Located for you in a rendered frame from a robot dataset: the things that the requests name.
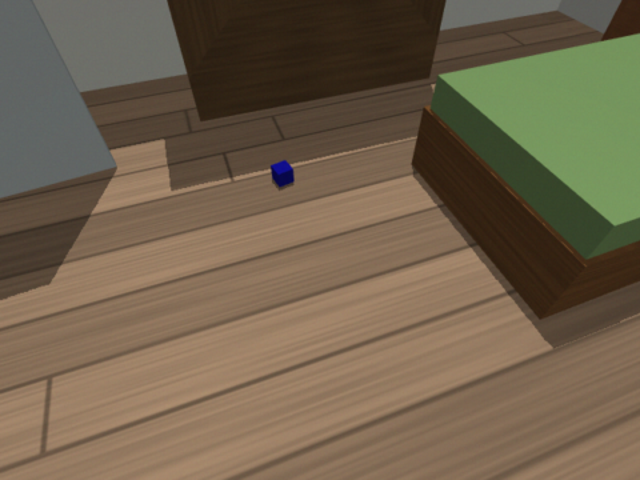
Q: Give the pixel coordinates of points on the cube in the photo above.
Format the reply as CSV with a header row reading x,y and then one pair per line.
x,y
282,173

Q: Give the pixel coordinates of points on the bed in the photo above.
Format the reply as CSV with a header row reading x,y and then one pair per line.
x,y
538,158

